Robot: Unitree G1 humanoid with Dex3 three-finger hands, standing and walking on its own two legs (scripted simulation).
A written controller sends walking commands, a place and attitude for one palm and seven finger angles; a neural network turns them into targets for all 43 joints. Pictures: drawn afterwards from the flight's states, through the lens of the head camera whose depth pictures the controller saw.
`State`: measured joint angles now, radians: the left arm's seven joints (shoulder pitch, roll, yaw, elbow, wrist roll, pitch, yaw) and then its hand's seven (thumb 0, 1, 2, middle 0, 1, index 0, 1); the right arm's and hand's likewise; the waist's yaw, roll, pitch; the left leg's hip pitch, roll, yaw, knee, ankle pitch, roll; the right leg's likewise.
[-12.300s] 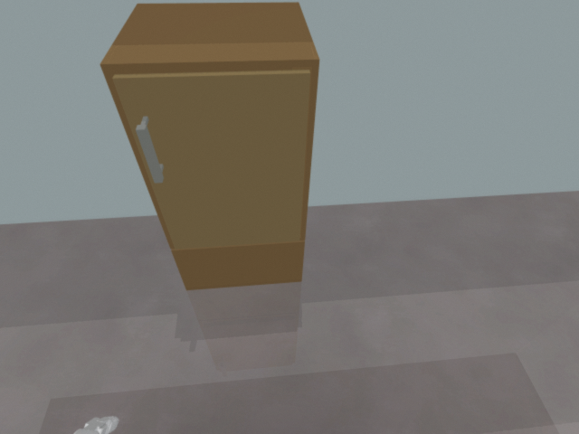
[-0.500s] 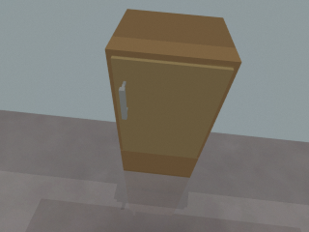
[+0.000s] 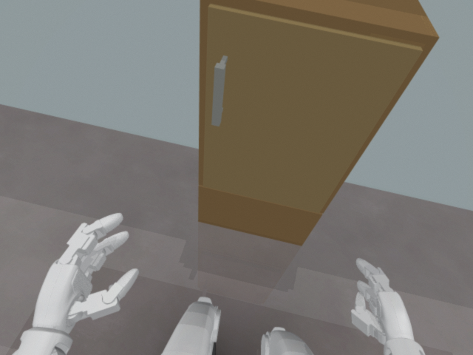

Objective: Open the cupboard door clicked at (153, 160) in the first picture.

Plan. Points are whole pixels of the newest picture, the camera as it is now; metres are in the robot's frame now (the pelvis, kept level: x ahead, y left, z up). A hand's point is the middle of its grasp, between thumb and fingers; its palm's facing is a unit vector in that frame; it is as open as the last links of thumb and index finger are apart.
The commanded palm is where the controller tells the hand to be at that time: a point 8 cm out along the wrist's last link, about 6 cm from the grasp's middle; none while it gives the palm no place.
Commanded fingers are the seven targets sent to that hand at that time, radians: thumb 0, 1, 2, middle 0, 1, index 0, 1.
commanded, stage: raise the hand with hooked fingers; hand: left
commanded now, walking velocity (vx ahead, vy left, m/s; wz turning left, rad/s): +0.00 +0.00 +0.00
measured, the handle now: (220, 92) +0.65 +0.12 +0.07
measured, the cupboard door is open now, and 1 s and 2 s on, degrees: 0 0 0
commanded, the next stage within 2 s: move the hooked fingers beside the handle in 1.54 s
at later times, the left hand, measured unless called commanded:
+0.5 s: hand (110, 230) +0.28 +0.24 +0.05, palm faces -0.08 -0.99 -0.07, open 12.4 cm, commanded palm +0.26 +0.29 +0.07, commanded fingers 0.00 -0.36 0.36 -0.29 -1.11 -0.29 -1.11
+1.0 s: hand (113, 186) +0.34 +0.25 +0.08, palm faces -0.09 -0.99 -0.07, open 14.0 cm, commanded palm +0.33 +0.30 +0.08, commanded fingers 0.00 -0.50 0.30 -0.30 -1.20 -0.30 -1.20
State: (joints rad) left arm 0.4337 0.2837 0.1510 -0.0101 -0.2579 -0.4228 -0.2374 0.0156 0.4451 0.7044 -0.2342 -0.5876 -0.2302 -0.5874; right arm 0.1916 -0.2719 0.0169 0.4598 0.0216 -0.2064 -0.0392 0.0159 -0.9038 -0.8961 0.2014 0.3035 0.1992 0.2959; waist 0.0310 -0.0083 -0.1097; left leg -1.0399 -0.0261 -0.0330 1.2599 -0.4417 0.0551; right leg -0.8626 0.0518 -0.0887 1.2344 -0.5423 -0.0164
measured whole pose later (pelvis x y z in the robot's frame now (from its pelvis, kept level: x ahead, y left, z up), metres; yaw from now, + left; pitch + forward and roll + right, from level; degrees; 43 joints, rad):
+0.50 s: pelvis +0.03 +0.01 +0.01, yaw +0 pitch +14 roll -6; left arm 0.25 0.37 0.26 0.12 -0.32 -0.33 -0.39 0.00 -0.14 0.45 -0.27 -0.96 -0.27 -0.96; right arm 0.29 -0.29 0.04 0.53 0.05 -0.18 -0.06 0.02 -0.90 -0.90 0.21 0.30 0.20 0.30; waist -0.02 0.04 -0.13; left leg -1.06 -0.02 -0.02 1.21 -0.40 0.08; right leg -0.88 0.06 -0.07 1.17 -0.55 0.00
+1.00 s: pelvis +0.07 -0.01 +0.02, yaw -1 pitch +17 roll -5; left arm 0.06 0.43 0.39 0.29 -0.38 -0.33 -0.56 -0.01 -0.49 0.30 -0.30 -1.19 -0.30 -1.19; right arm 0.25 -0.28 0.05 0.51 0.03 -0.19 -0.05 0.02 -0.90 -0.90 0.21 0.30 0.20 0.30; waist 0.00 0.03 -0.14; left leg -1.03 0.00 -0.03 1.18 -0.45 0.05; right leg -0.84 0.09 -0.07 1.12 -0.58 -0.03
